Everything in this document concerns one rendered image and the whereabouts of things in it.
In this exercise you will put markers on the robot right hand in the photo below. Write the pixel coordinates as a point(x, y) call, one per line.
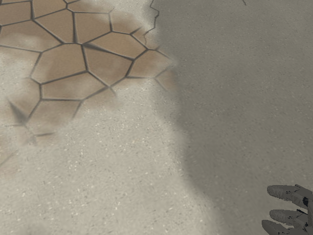
point(301, 221)

